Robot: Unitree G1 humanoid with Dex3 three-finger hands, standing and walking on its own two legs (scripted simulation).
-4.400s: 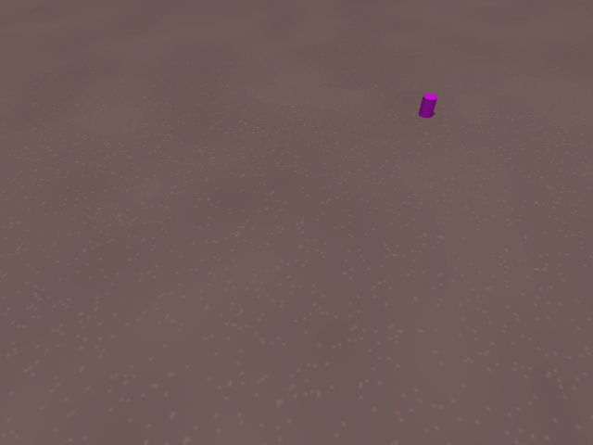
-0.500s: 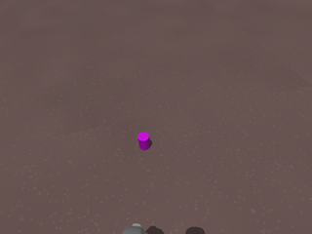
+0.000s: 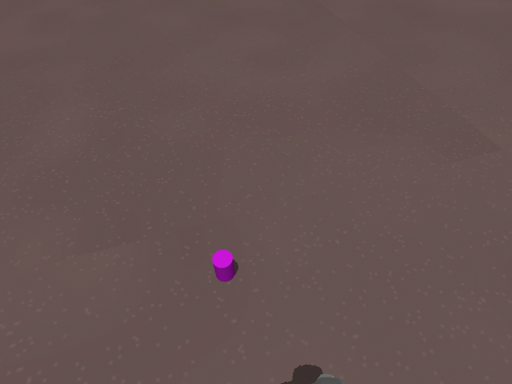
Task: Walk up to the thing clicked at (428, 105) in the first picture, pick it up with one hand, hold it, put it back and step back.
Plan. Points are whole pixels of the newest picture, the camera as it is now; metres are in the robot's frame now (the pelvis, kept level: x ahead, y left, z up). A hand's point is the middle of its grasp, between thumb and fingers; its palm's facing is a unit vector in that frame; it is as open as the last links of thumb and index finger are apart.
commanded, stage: walk up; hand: left
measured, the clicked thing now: (224, 265) +0.69 +0.18 -0.71
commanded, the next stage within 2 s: none
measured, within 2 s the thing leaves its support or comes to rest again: neither
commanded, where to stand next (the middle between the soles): +0.33 +0.00 m, yaw -2 degrees
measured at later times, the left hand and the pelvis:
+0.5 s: hand (104, 381) +0.17 +0.28 -0.14, palm faces +0.00 -0.92 -0.39, open 7.4 cm; pelvis +0.15 +0.00 -0.01, yaw +1 degrees
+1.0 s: hand (128, 322) +0.28 +0.28 -0.15, palm faces -0.07 -0.91 -0.40, open 7.4 cm; pelvis +0.20 +0.01 -0.02, yaw -2 degrees
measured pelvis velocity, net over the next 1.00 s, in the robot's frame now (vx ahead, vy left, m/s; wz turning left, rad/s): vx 0.20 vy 0.01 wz -0.04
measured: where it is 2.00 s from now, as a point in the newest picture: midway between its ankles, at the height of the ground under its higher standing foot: outside the picture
